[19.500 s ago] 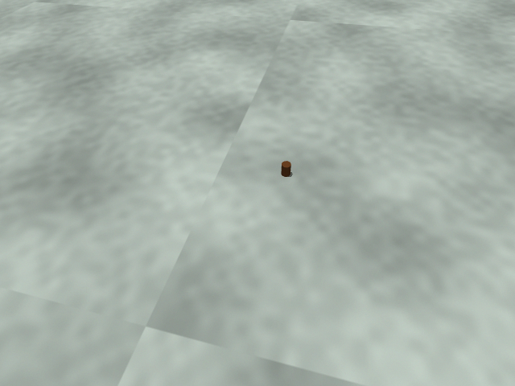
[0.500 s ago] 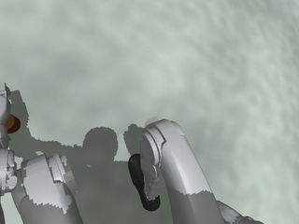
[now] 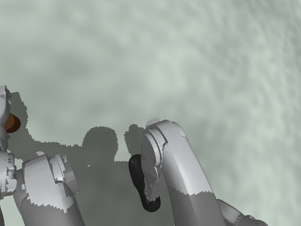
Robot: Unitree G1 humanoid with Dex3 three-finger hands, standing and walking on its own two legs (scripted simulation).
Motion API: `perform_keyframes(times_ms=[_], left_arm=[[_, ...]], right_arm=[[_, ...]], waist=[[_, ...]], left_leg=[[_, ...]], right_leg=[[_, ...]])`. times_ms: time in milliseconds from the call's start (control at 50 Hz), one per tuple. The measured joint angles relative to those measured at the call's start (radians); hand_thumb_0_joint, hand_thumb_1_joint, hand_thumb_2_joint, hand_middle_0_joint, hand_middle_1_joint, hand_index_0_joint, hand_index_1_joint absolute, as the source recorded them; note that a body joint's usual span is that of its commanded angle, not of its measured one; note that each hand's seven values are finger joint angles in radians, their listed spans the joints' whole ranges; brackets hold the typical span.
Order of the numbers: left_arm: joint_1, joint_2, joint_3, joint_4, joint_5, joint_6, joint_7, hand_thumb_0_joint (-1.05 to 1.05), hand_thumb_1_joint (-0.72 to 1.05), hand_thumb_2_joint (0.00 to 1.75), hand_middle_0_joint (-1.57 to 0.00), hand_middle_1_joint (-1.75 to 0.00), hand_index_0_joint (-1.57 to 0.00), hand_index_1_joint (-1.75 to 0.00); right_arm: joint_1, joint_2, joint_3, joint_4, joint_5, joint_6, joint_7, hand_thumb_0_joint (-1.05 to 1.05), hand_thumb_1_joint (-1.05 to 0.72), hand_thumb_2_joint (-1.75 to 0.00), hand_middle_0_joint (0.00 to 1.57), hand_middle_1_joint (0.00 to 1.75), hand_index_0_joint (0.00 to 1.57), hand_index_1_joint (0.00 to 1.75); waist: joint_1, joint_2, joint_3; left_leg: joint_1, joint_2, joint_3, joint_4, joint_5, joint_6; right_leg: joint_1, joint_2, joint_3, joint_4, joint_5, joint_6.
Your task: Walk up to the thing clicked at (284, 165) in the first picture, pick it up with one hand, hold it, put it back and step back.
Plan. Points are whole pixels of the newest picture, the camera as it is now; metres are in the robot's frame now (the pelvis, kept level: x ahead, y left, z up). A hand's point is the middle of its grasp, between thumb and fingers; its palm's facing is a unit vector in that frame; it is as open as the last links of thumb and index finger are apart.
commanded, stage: close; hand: left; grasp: from above
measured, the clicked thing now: (6, 122) +0.41 +0.27 -0.28
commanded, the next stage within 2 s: settle in 0.88 s
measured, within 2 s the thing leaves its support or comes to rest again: leaves its support in 1.32 s
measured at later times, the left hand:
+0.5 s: hand out of the picture +0.40 +0.28 -0.25, palm faces -0.44 -0.11 -0.89, open 10.0 cm
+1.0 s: hand out of the picture +0.40 +0.29 -0.25, palm faces -0.45 -0.11 -0.89, open 8.3 cm
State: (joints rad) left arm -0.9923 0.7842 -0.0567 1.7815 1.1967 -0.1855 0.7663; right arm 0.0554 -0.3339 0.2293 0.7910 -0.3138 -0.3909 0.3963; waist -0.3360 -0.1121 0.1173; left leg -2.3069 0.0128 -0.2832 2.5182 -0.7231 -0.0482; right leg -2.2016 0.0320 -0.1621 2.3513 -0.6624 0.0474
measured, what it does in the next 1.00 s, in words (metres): stands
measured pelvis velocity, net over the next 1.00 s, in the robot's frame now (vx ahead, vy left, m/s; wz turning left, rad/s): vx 0.00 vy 0.00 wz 0.00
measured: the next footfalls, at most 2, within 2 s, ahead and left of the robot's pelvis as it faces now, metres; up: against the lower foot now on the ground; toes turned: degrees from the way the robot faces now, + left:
none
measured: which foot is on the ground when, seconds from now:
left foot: down 0.00-1.00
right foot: down 0.00-1.00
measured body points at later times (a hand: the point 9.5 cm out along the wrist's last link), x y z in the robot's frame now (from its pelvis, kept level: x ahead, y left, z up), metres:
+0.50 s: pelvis +0.00 +0.00 +0.00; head +0.26 +0.13 +0.35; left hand +0.42 +0.29 -0.20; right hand +0.07 -0.24 -0.07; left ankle +0.06 +0.14 -0.28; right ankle +0.11 -0.12 -0.28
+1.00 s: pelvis +0.00 +0.00 +0.00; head +0.25 +0.13 +0.35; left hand +0.42 +0.29 -0.20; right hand +0.07 -0.24 -0.07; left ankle +0.06 +0.14 -0.28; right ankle +0.11 -0.12 -0.28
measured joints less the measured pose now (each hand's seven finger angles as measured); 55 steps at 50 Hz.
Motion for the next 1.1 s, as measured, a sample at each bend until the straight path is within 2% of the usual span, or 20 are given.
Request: perform_keyframes(times_ms=[240, 500, 760, 1100], left_arm=[[0.000, 0.004, 0.010, 0.005, -0.015, 0.004, -0.024, 0.00, -0.10, 0.79, -0.40, -0.87, -0.40, -0.86], [0.023, 0.003, 0.015, -0.005, -0.001, -0.007, 0.002, 0.00, 0.03, 0.73, -0.48, -0.84, -0.50, -0.82], [0.020, 0.004, 0.014, 0.004, -0.010, 0.000, -0.020, 0.00, 0.15, 0.67, -0.59, -0.80, -0.61, -0.77], [0.030, 0.002, 0.018, -0.010, -0.006, -0.003, -0.011, 0.02, 0.24, 0.56, -0.72, -0.77, -0.69, -0.69]], right_arm=[[0.007, -0.004, 0.003, -0.009, 0.006, -0.004, 0.002, 0.00, -0.92, -0.90, 0.20, 0.29, 0.19, 0.30], [0.004, 0.002, 0.001, -0.001, 0.000, 0.004, -0.003, 0.00, -0.92, -0.90, 0.20, 0.29, 0.20, 0.30], [0.007, -0.002, -0.002, -0.004, 0.007, 0.006, -0.012, 0.00, -0.92, -0.90, 0.20, 0.29, 0.19, 0.30], [0.004, 0.001, 0.001, -0.006, 0.005, 0.005, -0.010, 0.00, -0.92, -0.90, 0.20, 0.29, 0.20, 0.30]], waist=[[-0.001, 0.003, 0.003], [0.003, 0.001, 0.003], [0.001, -0.001, 0.003], [0.002, -0.001, 0.003]], left_leg=[[-0.001, 0.001, 0.002, 0.000, -0.001, 0.003], [0.006, 0.000, 0.000, 0.000, 0.000, 0.001], [0.002, -0.002, 0.005, 0.002, 0.007, 0.005], [0.005, -0.003, 0.006, 0.001, 0.008, 0.004]], right_leg=[[-0.001, 0.002, 0.002, -0.001, 0.000, 0.003], [0.005, 0.003, 0.001, -0.002, 0.002, 0.002], [0.003, 0.003, 0.005, 0.000, 0.006, 0.005], [0.004, 0.004, 0.006, 0.000, 0.007, 0.005]])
